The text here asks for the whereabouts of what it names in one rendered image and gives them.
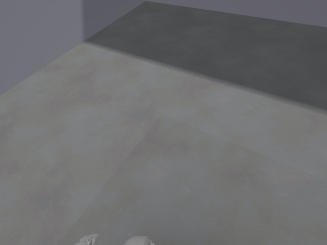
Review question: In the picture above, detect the left robot hand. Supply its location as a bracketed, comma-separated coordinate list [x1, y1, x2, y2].
[75, 234, 99, 245]

